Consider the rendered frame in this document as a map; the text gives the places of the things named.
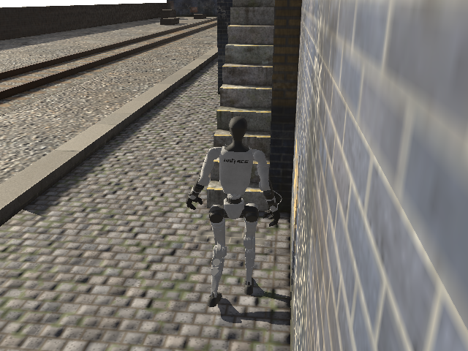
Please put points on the right robot shin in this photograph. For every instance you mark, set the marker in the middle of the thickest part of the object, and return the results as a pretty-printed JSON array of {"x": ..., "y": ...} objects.
[{"x": 249, "y": 262}]

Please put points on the robot left hand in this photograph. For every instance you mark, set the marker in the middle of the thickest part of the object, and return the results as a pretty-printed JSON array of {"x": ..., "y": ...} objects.
[{"x": 189, "y": 202}]

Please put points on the left robot upper arm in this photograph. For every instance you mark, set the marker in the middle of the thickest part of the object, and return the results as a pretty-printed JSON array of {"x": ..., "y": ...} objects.
[{"x": 213, "y": 153}]

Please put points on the robot right hand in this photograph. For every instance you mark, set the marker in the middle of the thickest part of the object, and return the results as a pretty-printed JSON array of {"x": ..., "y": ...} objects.
[{"x": 274, "y": 215}]

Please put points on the right robot upper arm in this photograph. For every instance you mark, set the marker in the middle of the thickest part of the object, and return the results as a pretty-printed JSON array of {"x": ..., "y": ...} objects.
[{"x": 262, "y": 169}]

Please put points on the right robot forearm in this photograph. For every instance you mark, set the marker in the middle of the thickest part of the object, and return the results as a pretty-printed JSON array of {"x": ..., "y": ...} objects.
[{"x": 270, "y": 198}]

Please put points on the left robot forearm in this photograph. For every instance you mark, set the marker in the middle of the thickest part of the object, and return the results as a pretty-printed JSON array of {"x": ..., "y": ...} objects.
[{"x": 196, "y": 189}]

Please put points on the left robot foot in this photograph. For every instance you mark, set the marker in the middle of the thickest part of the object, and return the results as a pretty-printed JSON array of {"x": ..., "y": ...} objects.
[{"x": 212, "y": 301}]

